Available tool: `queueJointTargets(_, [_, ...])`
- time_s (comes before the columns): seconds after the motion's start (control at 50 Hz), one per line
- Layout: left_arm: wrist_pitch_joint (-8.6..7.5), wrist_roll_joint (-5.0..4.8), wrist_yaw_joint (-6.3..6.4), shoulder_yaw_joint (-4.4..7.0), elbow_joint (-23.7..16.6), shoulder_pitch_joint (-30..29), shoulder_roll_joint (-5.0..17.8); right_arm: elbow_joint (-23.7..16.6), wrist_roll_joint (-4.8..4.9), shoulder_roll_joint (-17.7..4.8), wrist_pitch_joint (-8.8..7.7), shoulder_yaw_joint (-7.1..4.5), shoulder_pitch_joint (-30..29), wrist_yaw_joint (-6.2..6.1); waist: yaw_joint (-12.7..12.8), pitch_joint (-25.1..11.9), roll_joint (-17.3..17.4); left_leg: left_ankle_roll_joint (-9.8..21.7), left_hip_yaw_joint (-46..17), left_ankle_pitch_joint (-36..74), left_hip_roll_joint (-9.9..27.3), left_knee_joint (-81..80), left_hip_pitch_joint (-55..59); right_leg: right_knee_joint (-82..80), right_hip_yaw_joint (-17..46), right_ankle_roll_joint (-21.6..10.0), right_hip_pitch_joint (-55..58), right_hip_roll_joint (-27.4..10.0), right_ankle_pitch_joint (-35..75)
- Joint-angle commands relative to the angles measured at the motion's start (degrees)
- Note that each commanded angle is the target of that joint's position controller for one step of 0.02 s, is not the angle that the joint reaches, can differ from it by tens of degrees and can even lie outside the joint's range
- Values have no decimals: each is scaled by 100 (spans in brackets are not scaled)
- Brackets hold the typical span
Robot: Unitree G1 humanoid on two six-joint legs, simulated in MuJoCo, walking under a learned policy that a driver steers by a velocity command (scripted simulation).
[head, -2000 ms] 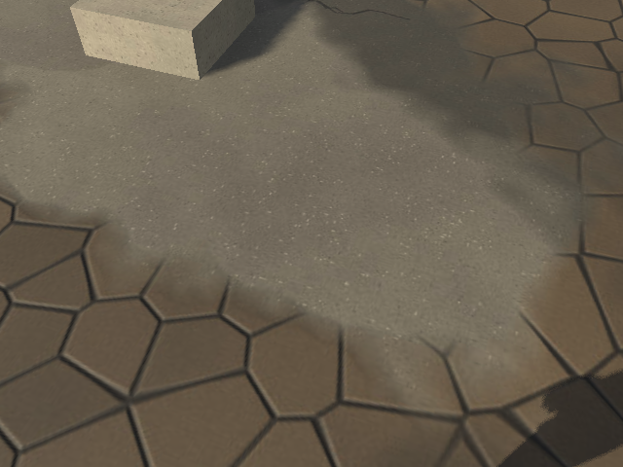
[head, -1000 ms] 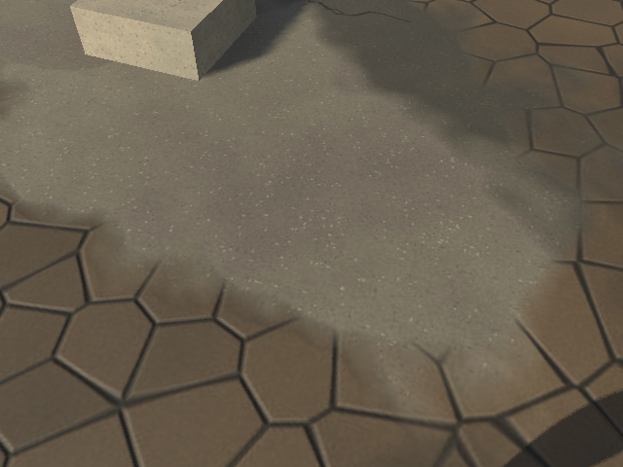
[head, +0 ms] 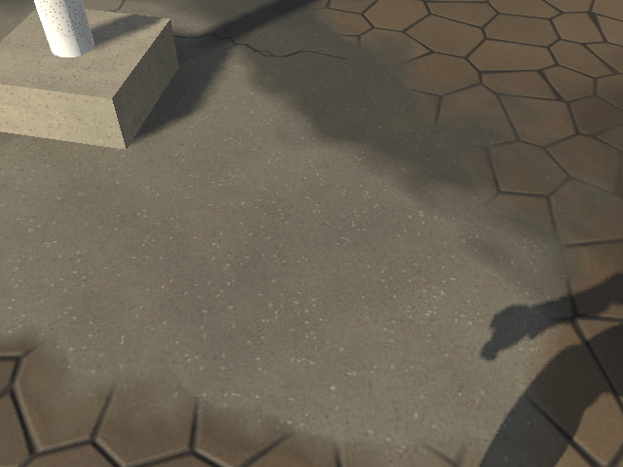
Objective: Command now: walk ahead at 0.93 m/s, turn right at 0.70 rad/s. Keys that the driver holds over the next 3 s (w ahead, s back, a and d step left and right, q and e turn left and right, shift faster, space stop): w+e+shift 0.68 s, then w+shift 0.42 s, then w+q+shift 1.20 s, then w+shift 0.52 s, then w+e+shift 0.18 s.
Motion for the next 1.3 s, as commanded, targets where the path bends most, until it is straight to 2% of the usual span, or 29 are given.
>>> queueJointTargets(0.02, [-78, 21, -48, -62, -647, -1081, 94, -209, 44, -603, -87, -50, 119, -131, 22, 1259, 345, -141, -15, 2841, 1405, -881, -564, -1037, -554, -125, -183, 18, 118])
queueJointTargets(0.1, [-60, -19, -12, -34, -675, -655, 347, -316, 36, -1166, 43, -138, 103, -356, 511, 530, 848, -327, 450, 8139, 1603, 591, 265, -1947, -1310, -545, 1409, 824, -325])
queueJointTargets(0.14, [-27, -49, 46, 152, -269, 1070, 787, -561, -35, -1561, 230, -292, -316, -395, 1386, -315, 1156, -181, 306, 9118, 1823, 2766, 134, -1911, -1183, -804, 3037, 1089, -1063])
queueJointTargets(0.16, [-26, -41, 123, 326, 74, 2220, 1089, -733, -62, -1647, 300, -345, -651, -328, 1885, -741, 1062, -1, 82, 8289, 1867, 4427, -542, -2277, -725, -1026, 4318, 1064, -1588])
queueJointTargets(0.18, [-29, -103, 219, 469, 195, 2322, 1203, -795, -55, -1419, 313, -344, -903, -177, 1877, -577, 423, 101, 46, 4208, 1139, 6458, -1800, -2789, -7, -1228, 5175, 763, -1959])
queueJointTargets(0.2, [2, -48, 243, 497, 190, 1759, 1452, -1249, -120, -495, 165, -120, -1230, -63, 1098, -48, -887, 6, -519, -791, 179, 8297, -4224, -2615, 1957, -1606, 5707, -82, -1218])
queueJointTargets(0.22, [46, 68, 230, 518, 62, 1595, 1705, -1971, 90, -515, -8, -51, -1439, 1, 823, -717, -952, -107, -1712, -635, -8, 8693, -5805, -4020, 4457, -2458, 6573, -791, -2393])
queueJointTargets(0.24, [23, 105, 280, 484, 49, 1682, 1354, -1984, 18, -875, -147, -59, -1642, 19, 846, -368, 62, -41, -1993, -275, 422, 8167, -6062, -4840, 4742, -2148, 6246, -1045, -3171])
queueJointTargets(0.28, [-80, 98, 344, 372, 56, 1321, 997, -1946, -84, -977, -115, -62, -1676, 17, 268, 396, 947, -179, -1959, 11, 757, 7226, -5434, -5036, 3865, -1697, 4658, -683, -2315])
queueJointTargets(0.34, [-342, -57, 415, 253, -85, 1101, 929, -2111, -282, -838, 265, 40, -1753, 84, -106, 745, 926, -563, -1762, -17, 1113, 6134, -4668, -5209, 2785, -1493, 2999, -21, -1549])
queueJointTargets(0.42, [-447, -85, 350, 329, -108, 1493, 1143, -2756, -115, -716, 312, 194, -3074, 170, 370, 928, 395, -619, -1273, 1743, 872, 3678, -3853, -5228, 2046, -1107, 2453, 593, 514])
queueJointTargets(0.5, [-410, -145, 297, 423, -109, 1763, 1334, -3015, 29, -843, 289, 197, -3335, 112, 686, 429, -126, -308, -1242, 2496, 392, 2241, -3182, -4777, 2164, -709, 3696, 416, 2248])
queueJointTargets(0.54, [-424, -113, 331, 471, -185, 1601, 1535, -2869, 45, -1254, 262, 32, -2608, 0, 310, -214, -223, -213, -1398, 2073, 98, 1920, -2071, -3689, 2289, -398, 4201, 390, 3538])
queueJointTargets(0.58, [-465, -8, 289, 507, -398, 859, 1728, -2359, 102, -1855, 238, -260, -455, -188, -1017, -1259, -233, -160, -1534, 1254, 397, 2057, 144, -1187, 2204, -208, 3552, 584, 3140])
queueJointTargets(0.6, [-505, 37, 293, 275, -615, 716, 794, -2125, -95, -2136, 221, -369, 613, -282, -1195, -1805, 726, -93, -2760, -538, 1620, 2132, 1436, 883, 1857, -226, 2360, 976, -605])
queueJointTargets(0.62, [-466, -361, 320, 63, -1031, 1622, 247, -2265, -326, -2493, 210, -416, -80, -188, -153, -2383, 2649, 405, -6238, -1448, 3216, 713, 1996, 2122, 1213, -56, 875, 1305, -3037])
queueJointTargets(0.64, [-344, -173, 400, 61, -840, 1398, 772, -2448, -253, -1896, 259, -409, -902, -104, -124, -1689, 1682, 593, -6332, -2961, 2907, 360, 1152, 2320, 1027, -145, 363, 733, -2309])
queueJointTargets(0.68, [-193, 16, 251, 134, -824, 784, 975, -2351, -185, -1146, 290, -227, -1270, -64, -88, -439, 407, 507, -4353, -1545, 2378, 335, -357, 1835, 764, -47, 477, 279, -1688])
queueJointTargets(0.74, [-38, 169, 3, -20, -1171, 406, 468, -1717, -65, -852, 138, -123, -657, 5, 133, 120, 655, 360, -2916, -75, 1901, 110, -1258, 1527, 846, -26, 515, -39, -1603])
queueJointTargets(0.92, [-141, 136, -204, -298, -1858, -1350, 472, -1246, 67, -1388, -65, -153, -131, 97, 85, 1038, 365, 413, -608, 2983, 1523, -1241, -1614, -1918, -207, -144, 1274, 307, 17])
queueJointTargets(0.98, [-186, 213, -83, -247, -1748, -1150, 677, -1035, 67, -1810, 57, -186, 239, -18, 307, 521, 852, 382, -328, 6946, 1695, -71, -327, -2412, -647, -382, 1968, 862, -734])
queueJointTargets(1.02, [-206, 223, 67, -70, -1199, 656, 1024, -1040, 51, -2077, 226, -224, 43, -113, 1236, -535, 1139, 347, -320, 7941, 1814, 2343, -349, -2759, -424, -624, 3828, 1090, -1263])
queueJointTargets(1.04, [-205, 266, 169, 72, -858, 1678, 1296, -1153, 85, -2004, 260, -209, -145, -126, 1719, -1009, 1003, 311, -302, 6725, 1634, 4038, -1352, -3043, 53, -745, 5341, 757, -1281])
queueJointTargets(1.06, [-190, 329, 292, 214, -757, 1751, 1818, -1435, 68, -1136, 250, -52, 178, 9, 1066, -1565, -338, 223, -514, 861, 893, 6163, -3307, -2957, 2045, -844, 6948, -785, -2502])
queueJointTargets(1.08, [-168, 227, 302, 301, -830, 1863, 2039, -1691, 249, -1195, 188, -68, 295, 46, 909, -2446, -815, 203, -1467, -843, 214, 7637, -4591, -3915, 4794, -1318, 7617, -1742, -2784])
queueJointTargets(1.1, [-181, 161, 327, 309, -701, 1702, 1782, -1886, 229, -1436, 149, -118, -544, 11, 975, -1529, -102, 295, -1804, -167, 541, 7572, -5294, -4218, 4045, -1174, 7107, -1375, -2275])
queueJointTargets(1.14, [-331, 176, 332, 194, -534, 1243, 1183, -1791, 204, -1112, 176, -21, -689, 48, 483, -85, 478, 258, -1830, 219, 879, 6726, -5016, -4573, 2600, -873, 5160, -1072, -1212])
queueJointTargets(1.2, [-520, 80, 331, 25, -390, 1072, 647, -1564, 50, -872, 503, -2, -337, 206, -18, 312, 93, 138, -1958, 386, 1121, 6099, -4302, -5151, 1506, -469, 3870, -733, -761])
queueJointTargets(1.3, [-729, 18, 246, -17, -212, 1171, 641, -2033, 134, -749, 531, 58, -1735, 329, 106, 912, -31, 195, -1300, 2107, 862, 4481, -4571, -5690, -385, 125, 3530, -91, 1437])
Next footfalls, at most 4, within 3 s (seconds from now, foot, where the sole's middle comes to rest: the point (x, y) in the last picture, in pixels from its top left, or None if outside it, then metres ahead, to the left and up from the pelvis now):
0.18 right None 0.31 -0.04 -0.77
0.60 left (325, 358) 0.78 -0.04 -0.77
1.04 right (490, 304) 0.93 -0.47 -0.77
1.48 left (531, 195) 1.33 -0.70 -0.77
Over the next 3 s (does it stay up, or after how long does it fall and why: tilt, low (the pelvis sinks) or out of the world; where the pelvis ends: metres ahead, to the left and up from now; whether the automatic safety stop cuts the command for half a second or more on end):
stays up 2.45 -0.81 0.01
